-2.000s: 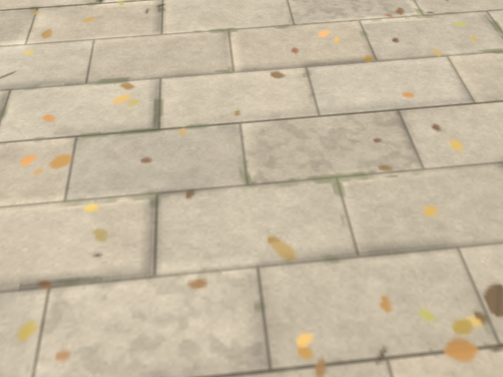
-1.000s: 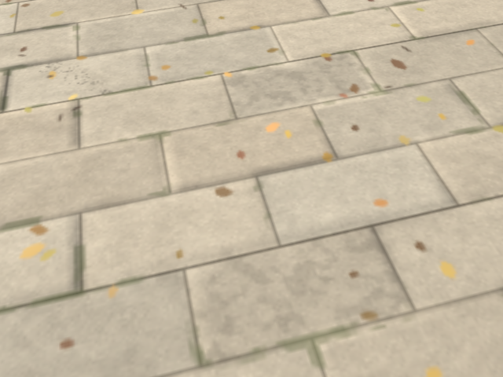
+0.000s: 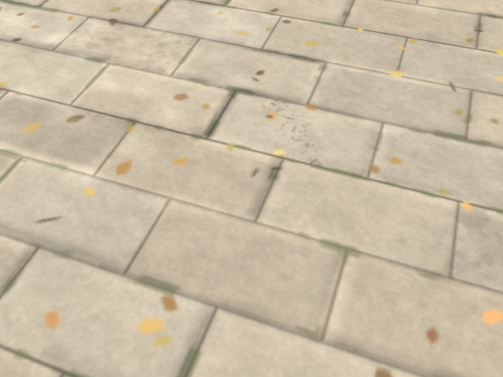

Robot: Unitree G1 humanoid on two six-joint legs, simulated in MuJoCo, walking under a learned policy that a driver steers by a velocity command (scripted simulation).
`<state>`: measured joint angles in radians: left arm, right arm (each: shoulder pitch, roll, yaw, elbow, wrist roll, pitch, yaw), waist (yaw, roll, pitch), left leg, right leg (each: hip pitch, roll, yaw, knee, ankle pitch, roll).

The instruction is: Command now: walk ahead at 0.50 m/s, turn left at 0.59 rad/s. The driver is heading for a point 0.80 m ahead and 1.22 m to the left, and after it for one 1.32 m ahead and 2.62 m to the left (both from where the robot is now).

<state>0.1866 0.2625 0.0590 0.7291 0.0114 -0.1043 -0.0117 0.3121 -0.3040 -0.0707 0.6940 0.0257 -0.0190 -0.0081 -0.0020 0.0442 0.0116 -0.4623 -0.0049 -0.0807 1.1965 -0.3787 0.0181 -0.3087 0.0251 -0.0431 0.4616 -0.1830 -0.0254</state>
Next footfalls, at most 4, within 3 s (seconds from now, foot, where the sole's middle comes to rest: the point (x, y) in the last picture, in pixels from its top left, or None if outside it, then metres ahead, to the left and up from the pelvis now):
0.38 left None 0.34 0.18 -0.77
0.86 right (236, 312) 0.67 0.09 -0.77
1.36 left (117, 282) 0.77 0.45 -0.77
1.84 right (130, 193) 1.11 0.47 -0.77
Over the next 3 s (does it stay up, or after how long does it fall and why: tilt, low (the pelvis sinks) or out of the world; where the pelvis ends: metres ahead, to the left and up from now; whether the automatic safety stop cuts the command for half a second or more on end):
stays up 1.18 1.00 0.00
